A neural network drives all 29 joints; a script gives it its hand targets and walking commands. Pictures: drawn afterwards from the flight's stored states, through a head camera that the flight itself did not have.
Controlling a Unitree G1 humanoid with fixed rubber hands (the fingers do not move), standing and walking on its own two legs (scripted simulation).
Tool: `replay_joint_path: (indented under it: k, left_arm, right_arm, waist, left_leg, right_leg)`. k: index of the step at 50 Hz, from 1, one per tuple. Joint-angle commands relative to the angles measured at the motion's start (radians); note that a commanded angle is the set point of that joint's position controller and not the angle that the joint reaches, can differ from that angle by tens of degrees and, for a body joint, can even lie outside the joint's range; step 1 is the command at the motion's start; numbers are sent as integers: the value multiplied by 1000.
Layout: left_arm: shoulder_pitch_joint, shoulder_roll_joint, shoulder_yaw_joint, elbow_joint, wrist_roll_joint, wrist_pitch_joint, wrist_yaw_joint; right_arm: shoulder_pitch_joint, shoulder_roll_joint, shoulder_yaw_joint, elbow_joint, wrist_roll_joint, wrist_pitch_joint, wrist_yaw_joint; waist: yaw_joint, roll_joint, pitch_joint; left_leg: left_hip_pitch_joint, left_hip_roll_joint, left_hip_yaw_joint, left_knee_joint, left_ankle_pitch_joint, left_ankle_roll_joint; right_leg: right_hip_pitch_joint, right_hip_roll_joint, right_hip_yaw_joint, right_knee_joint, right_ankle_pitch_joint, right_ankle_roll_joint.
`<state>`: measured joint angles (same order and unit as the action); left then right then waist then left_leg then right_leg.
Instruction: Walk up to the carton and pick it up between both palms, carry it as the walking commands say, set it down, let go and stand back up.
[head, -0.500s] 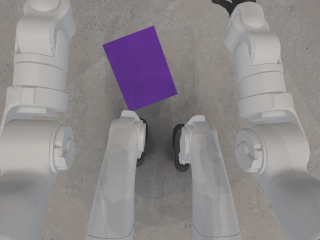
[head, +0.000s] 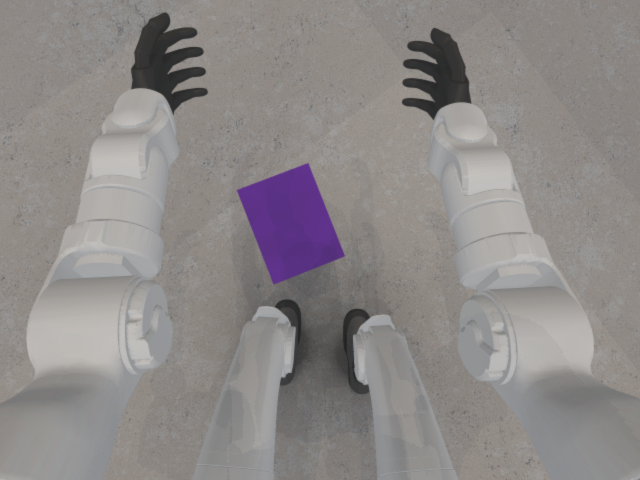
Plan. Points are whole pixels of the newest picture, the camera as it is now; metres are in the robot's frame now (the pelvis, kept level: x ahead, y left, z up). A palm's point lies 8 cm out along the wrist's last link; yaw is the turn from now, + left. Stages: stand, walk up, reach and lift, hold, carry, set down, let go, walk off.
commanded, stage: let go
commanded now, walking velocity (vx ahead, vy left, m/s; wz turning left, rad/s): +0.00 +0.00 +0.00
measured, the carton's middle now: (292, 227) +0.40 +0.07 -0.52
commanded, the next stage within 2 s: stand in 1.24 s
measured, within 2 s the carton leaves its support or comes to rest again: neither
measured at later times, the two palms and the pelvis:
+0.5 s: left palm (111, 220) +0.36 +0.21 +0.00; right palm (561, 242) +0.37 -0.19 -0.02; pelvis +0.06 -0.01 +0.08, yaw +0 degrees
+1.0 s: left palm (51, 409) +0.23 +0.21 +0.05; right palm out of the picture +0.23 -0.24 +0.04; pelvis +0.07 -0.01 +0.11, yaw +0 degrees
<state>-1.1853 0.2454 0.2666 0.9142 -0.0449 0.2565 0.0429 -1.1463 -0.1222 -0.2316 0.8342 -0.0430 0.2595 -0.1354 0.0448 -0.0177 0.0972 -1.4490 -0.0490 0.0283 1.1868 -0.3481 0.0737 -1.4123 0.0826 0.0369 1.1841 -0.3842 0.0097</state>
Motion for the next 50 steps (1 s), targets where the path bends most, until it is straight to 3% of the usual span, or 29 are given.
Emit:
replay_joint_path:
  k: [1,2,3,4,8,9,10,11,12,13,15,17,18,19,21,22,23,27,30,31,33,36,39,42,46,47,48,49,50]
  left_arm:
    - [-130,3,16,-140,169,-96,4]
    - [-2,-19,-4,-171,173,-99,4]
    - [68,-16,-17,-194,185,-99,5]
    - [91,-1,-31,-305,175,-99,6]
    - [197,0,-56,-384,136,-96,4]
    - [248,27,-58,-534,160,-109,13]
    - [241,56,-58,-572,138,-108,8]
    - [287,40,-95,-528,119,-96,1]
    - [307,37,-93,-581,91,-105,-4]
    - [399,47,-93,-617,99,-102,-12]
    - [430,51,-127,-597,41,-92,-31]
    - [659,23,-146,-488,55,-96,-48]
    - [740,17,-156,-511,50,-109,-46]
    - [788,8,-159,-489,58,-111,-57]
    - [889,-6,-169,-448,67,-135,-57]
    - [867,-11,-167,-460,59,-146,-66]
    - [866,10,-152,-533,55,-163,-71]
    - [973,43,-174,-522,43,-170,-89]
    - [1076,22,-198,-577,31,-188,-93]
    - [1152,36,-187,-609,35,-190,-94]
    - [1123,60,-200,-606,10,-191,-93]
    - [1330,58,-201,-618,44,-181,-97]
    - [1337,65,-218,-683,22,-179,-103]
    - [1404,52,-232,-676,10,-167,-110]
    - [1372,56,-226,-708,10,-141,-105]
    - [1338,46,-246,-714,1,-127,-115]
    - [1370,51,-233,-720,-4,-123,-113]
    - [1349,76,-212,-738,11,-119,-109]
    - [1357,70,-237,-708,-2,-113,-115]
  right_arm:
    - [-105,-43,-125,-98,-112,-98,-7]
    - [9,-36,-119,-160,-106,-106,-6]
    - [111,18,-82,-88,-101,-95,-2]
    - [131,2,-65,-233,-94,-96,-2]
    - [151,-34,-3,-439,-60,-110,1]
    - [239,-7,49,-502,-38,-110,10]
    - [210,-28,75,-571,-19,-106,12]
    - [242,-2,104,-552,16,-101,24]
    - [264,-9,95,-587,14,-108,31]
    - [416,-9,131,-546,9,-96,39]
    - [473,-78,128,-534,19,-93,63]
    - [636,-60,144,-515,5,-106,72]
    - [743,-65,145,-477,4,-113,82]
    - [769,-72,151,-476,12,-125,90]
    - [862,-84,115,-442,-32,-148,92]
    - [834,-112,122,-428,-20,-155,98]
    - [844,-94,134,-490,-4,-169,105]
    - [923,-137,144,-510,3,-186,125]
    - [1033,-124,185,-559,43,-203,149]
    - [1111,-144,186,-581,35,-207,152]
    - [1112,-157,192,-529,42,-209,164]
    - [1238,-165,176,-580,34,-206,175]
    - [1298,-173,186,-555,52,-201,191]
    - [1348,-190,181,-585,33,-194,192]
    - [1313,-195,169,-606,33,-171,206]
    - [1262,-192,164,-620,36,-158,211]
    - [1312,-198,167,-621,37,-156,218]
    - [1270,-216,168,-665,38,-154,219]
    - [1295,-195,177,-619,43,-147,216]
  waist:
    - [-37,74,-1070]
    - [-35,87,-1183]
    - [-24,101,-1089]
    - [-19,102,-1234]
    - [-4,47,-1190]
    - [45,96,-1279]
    - [38,51,-1305]
    - [49,67,-1196]
    - [22,47,-1217]
    - [40,38,-1206]
    - [-9,41,-1104]
    - [16,-16,-976]
    - [13,21,-967]
    - [4,22,-850]
    - [-13,-22,-728]
    - [-13,6,-636]
    - [-12,2,-696]
    - [-28,-38,-519]
    - [-15,-7,-567]
    - [-10,-37,-588]
    - [-32,-49,-420]
    - [-13,-40,-356]
    - [-36,29,-273]
    - [-54,-42,-185]
    - [-29,16,-110]
    - [-47,50,-94]
    - [-53,39,-106]
    - [-27,36,-111]
    - [-50,7,-68]
  left_leg:
    - [1122,12,-226,-162,553,-122]
    - [1246,10,-230,-181,619,-121]
    - [1272,19,-240,-210,599,-125]
    - [1345,12,-238,-196,687,-125]
    - [1345,26,-229,-228,814,-81]
    - [1435,27,-243,-245,894,-80]
    - [1422,38,-243,-243,887,-66]
    - [1432,40,-234,-258,892,-59]
    - [1470,49,-234,-241,941,-59]
    - [1446,43,-218,-274,905,-63]
    - [1378,42,-199,-298,826,-64]
    - [1309,38,-185,-357,771,-67]
    - [1307,39,-175,-375,745,-73]
    - [1271,31,-161,-420,630,-62]
    - [1245,40,-146,-445,598,-79]
    - [1206,35,-140,-478,564,-72]
    - [1268,36,-142,-478,573,-59]
    - [1239,46,-113,-543,366,-54]
    - [1302,40,-111,-571,458,-56]
    - [1343,40,-100,-572,474,-55]
    - [1314,57,-109,-610,408,-62]
    - [1400,46,-85,-668,367,-62]
    - [1403,40,-73,-704,322,-73]
    - [1425,47,-73,-724,322,-72]
    - [1408,61,-88,-751,222,-79]
    - [1385,57,-83,-746,175,-88]
    - [1412,74,-92,-760,138,-80]
    - [1399,68,-82,-748,96,-79]
    - [1396,80,-88,-784,82,-64]
  right_leg:
    - [192,17,-37,-225,189,18]
    - [283,18,-53,-228,235,23]
    - [268,12,-47,-257,221,26]
    - [334,25,-46,-253,274,19]
    - [419,15,-41,-290,347,13]
    - [465,18,-21,-287,372,10]
    - [512,10,-9,-300,385,14]
    - [456,-3,3,-315,360,11]
    - [455,5,-8,-327,356,9]
    - [573,-9,16,-349,406,8]
    - [574,-21,22,-381,370,-3]
    - [655,-25,13,-418,376,2]
    - [728,-37,25,-429,374,0]
    - [724,-40,28,-466,325,-1]
    - [782,-46,33,-502,347,-6]
    - [760,-45,37,-524,326,-11]
    - [802,-46,32,-530,319,-9]
    - [903,-80,47,-589,267,-7]
    - [1019,-72,45,-616,362,-14]
    - [1085,-73,44,-616,394,-3]
    - [1018,-73,37,-641,318,-6]
    - [1117,-68,24,-702,299,-6]
    - [1132,-68,27,-728,268,-20]
    - [1158,-73,31,-752,264,-20]
    - [1179,-66,12,-745,165,-35]
    - [1161,-61,6,-742,129,-35]
    - [1189,-65,4,-741,121,-30]
    - [1193,-75,7,-737,85,-30]
    - [1192,-65,-1,-735,89,-28]
